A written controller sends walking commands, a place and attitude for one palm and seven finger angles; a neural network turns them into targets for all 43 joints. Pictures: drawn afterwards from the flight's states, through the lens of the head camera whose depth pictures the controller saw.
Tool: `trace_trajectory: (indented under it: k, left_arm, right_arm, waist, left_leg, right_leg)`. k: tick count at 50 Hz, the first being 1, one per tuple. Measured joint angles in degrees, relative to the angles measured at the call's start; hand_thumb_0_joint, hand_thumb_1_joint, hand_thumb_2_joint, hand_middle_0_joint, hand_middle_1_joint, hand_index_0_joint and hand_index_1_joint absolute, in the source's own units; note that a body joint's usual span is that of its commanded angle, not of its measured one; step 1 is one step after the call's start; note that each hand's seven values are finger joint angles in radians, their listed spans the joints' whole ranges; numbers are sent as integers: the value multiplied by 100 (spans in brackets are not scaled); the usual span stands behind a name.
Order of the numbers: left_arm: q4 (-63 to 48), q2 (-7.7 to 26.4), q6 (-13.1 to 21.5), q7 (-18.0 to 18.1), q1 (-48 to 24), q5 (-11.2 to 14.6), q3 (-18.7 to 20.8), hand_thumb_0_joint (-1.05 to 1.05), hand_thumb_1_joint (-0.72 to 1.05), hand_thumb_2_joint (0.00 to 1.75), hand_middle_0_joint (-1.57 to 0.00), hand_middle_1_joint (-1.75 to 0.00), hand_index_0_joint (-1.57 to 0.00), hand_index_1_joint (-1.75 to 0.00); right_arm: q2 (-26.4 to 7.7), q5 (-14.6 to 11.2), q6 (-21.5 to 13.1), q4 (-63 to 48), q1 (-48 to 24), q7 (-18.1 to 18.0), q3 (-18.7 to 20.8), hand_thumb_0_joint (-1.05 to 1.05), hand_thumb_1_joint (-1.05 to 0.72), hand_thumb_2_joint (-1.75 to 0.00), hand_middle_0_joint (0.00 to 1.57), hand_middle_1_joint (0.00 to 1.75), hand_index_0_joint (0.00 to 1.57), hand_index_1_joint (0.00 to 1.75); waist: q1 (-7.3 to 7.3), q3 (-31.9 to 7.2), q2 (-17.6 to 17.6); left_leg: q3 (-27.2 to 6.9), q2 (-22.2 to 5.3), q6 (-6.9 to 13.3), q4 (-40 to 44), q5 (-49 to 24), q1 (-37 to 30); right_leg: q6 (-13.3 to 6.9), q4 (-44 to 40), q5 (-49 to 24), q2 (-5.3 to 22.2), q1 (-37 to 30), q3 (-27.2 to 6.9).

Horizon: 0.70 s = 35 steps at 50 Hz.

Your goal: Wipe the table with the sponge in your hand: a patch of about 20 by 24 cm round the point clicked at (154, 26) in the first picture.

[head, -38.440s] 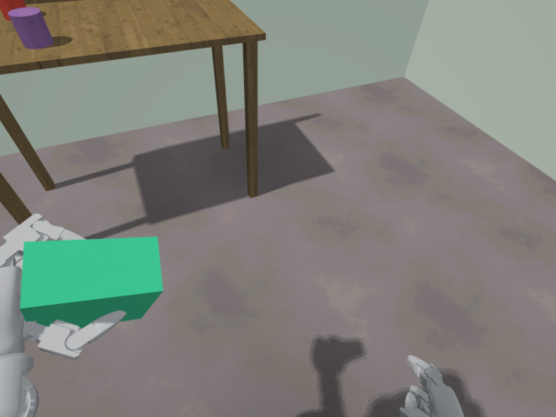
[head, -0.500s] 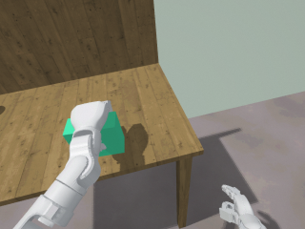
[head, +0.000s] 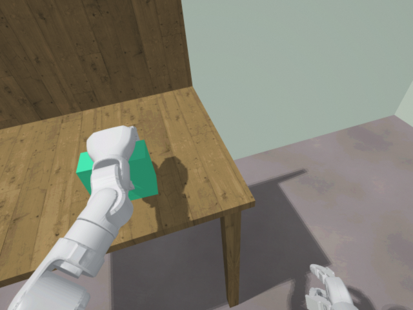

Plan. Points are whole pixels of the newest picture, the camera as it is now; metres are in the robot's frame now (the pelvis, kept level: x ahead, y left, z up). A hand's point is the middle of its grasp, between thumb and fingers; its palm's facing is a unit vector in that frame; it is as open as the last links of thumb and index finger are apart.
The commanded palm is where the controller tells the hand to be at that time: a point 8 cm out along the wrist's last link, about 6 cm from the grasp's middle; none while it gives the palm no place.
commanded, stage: wipe forward along the third lane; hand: left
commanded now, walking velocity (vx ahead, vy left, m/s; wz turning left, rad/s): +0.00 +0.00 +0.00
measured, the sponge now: (123, 180) +0.35 +0.23 +0.07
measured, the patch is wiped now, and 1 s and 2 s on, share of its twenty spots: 0.85 0.95 1.00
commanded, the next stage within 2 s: wipe back along the third lane in 1.26 s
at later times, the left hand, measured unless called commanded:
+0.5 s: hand (121, 148) +0.41 +0.24 +0.12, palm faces -0.05 +0.00 -1.00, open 10.0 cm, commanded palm +0.39 +0.24 +0.14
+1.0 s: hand (118, 133) +0.45 +0.26 +0.12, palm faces -0.06 +0.02 -1.00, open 10.0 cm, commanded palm +0.44 +0.27 +0.15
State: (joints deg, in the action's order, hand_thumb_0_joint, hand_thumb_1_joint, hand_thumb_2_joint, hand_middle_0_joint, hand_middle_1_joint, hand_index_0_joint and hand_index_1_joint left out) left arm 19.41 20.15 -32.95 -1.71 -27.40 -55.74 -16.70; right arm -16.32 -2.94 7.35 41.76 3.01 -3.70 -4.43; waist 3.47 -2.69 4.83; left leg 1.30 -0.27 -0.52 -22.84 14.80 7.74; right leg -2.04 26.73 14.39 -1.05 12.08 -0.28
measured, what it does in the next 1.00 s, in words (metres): stands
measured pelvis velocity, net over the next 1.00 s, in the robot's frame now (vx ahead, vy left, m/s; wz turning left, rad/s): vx -0.01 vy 0.01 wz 0.01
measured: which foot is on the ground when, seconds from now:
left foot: down 0.00-1.00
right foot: down 0.00-1.00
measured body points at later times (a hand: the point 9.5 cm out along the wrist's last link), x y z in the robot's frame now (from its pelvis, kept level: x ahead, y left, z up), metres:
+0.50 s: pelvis -0.01 -0.01 +0.00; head +0.00 -0.04 +0.45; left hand +0.40 +0.23 +0.17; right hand +0.14 -0.26 -0.13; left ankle -0.03 +0.13 -0.74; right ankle +0.00 -0.10 -0.74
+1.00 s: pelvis -0.01 +0.01 +0.00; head +0.03 -0.01 +0.45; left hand +0.45 +0.26 +0.18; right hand +0.09 -0.25 -0.14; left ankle -0.03 +0.13 -0.74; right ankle +0.00 -0.10 -0.74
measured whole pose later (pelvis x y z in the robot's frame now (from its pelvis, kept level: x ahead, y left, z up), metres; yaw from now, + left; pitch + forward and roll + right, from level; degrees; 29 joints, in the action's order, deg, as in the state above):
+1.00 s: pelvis -0.01 +0.01 +0.00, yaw +0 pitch +7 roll +0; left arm 57.7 26.2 -16.7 3.4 -53.0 -58.1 -8.8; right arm -15.8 -2.9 5.9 45.2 11.6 -5.6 -1.9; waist -2.7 -4.3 2.6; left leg 1.0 0.0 0.3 -26.4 14.9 18.9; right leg -1.1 27.1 12.9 -0.7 21.7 0.0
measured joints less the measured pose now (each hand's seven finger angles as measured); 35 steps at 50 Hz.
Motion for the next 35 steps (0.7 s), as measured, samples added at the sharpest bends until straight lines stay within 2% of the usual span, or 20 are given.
trace_trajectory:
  k: [7, 14, 23, 35]
  left_arm:
    - [270, 107, 317, -22, -128, 35, 180, -1, -53, 107, -74, -136, -76, -134]
    - [847, 166, 624, 24, -507, 39, 308, 0, -53, 107, -75, -135, -77, -134]
    - [1977, 321, 1035, 54, -1311, -32, 443, 1, -53, 107, -75, -135, -77, -134]
    - [2910, 432, 1548, 310, -1825, -94, 701, 2, -54, 108, -76, -134, -77, -134]
  right_arm:
    - [-121, -14, -49, 33, 175, -89, 119, 1, -91, -90, 20, 30, 20, 30]
    - [-93, -26, -98, 110, 256, -171, 138, 1, -91, -90, 20, 30, 20, 30]
    - [-2, -32, -138, 124, 434, -236, 139, 1, -91, -90, 20, 30, 21, 30]
    - [-9, -14, -113, 293, 795, -239, 234, 1, -91, -90, 20, 30, 21, 30]
  waist:
    - [-45, -16, 1]
    - [-81, -31, -28]
    - [-231, -49, -104]
    - [-398, -148, -122]
  left_leg:
    - [-21, -26, -23, -74, 28, 114]
    - [-52, -40, -38, -148, 20, 282]
    - [-91, -53, -51, -250, -10, 612]
    - [-75, -28, -4, -336, 22, 861]
  right_leg:
    - [-26, 61, 26, -24, 104, 22]
    - [-43, 113, 16, -36, 253, 55]
    - [-55, 145, -43, -45, 539, 94]
    - [3, 133, -67, -20, 746, 75]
